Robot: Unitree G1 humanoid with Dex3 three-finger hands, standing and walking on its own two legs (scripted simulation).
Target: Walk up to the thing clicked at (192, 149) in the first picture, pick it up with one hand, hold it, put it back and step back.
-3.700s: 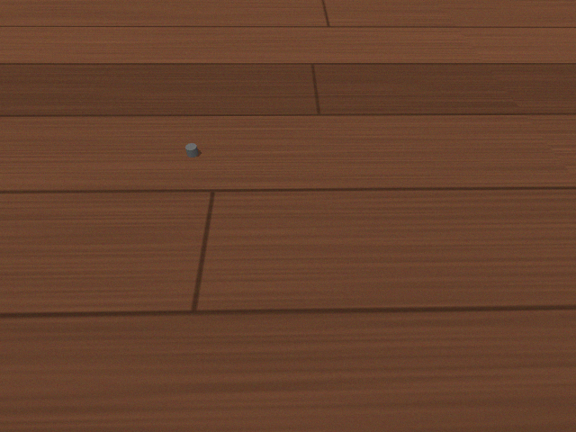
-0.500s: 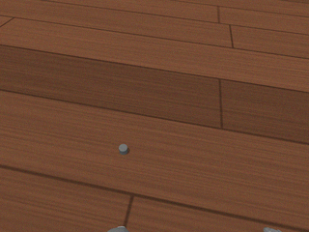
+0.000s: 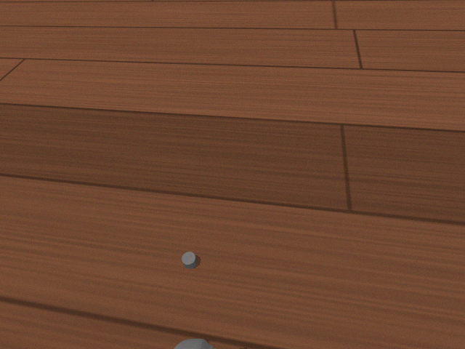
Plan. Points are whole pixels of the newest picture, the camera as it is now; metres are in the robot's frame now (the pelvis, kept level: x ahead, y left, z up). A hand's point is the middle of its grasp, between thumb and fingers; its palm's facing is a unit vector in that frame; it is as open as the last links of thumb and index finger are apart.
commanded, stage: walk up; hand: left
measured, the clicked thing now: (189, 260) +0.58 +0.25 -0.74
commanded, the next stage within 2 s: stand in 1.82 s
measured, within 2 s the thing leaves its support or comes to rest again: neither
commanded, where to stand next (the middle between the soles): +0.18 +0.02 m, yaw -1 degrees
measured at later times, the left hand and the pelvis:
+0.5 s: hand out of the picture +0.14 +0.30 -0.16, palm faces -0.06 -0.93 -0.37, open 7.4 cm; pelvis +0.10 +0.03 -0.01, yaw +0 degrees
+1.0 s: hand (111, 296) +0.25 +0.28 -0.14, palm faces -0.02 -0.94 -0.34, open 7.4 cm; pelvis +0.13 +0.03 +0.01, yaw +0 degrees
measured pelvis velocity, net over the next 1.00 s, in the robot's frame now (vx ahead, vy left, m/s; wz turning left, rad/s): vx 0.13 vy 0.03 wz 0.00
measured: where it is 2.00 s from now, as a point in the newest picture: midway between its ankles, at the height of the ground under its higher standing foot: outside the picture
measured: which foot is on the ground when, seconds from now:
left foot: up 0.00-0.24, down 0.26-1.00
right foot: down 0.00-0.26, up 0.28-0.50, down 0.52-1.00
